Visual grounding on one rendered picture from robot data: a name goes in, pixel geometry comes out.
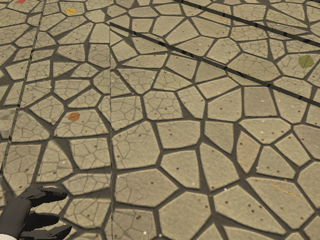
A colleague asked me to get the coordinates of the left robot hand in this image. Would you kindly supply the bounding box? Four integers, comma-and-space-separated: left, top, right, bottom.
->
0, 185, 72, 240

